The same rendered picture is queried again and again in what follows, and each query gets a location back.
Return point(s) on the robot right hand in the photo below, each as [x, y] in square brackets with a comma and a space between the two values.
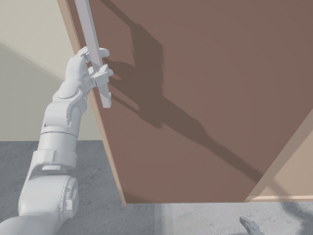
[251, 227]

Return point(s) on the wardrobe door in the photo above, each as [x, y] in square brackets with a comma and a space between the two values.
[205, 93]
[291, 174]

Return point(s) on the handle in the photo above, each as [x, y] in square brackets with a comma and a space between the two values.
[87, 24]

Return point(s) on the robot left hand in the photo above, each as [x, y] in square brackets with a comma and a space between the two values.
[77, 69]

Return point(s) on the left robot upper arm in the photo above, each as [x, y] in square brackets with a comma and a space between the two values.
[47, 201]

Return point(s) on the robot left forearm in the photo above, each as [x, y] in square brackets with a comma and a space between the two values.
[59, 133]

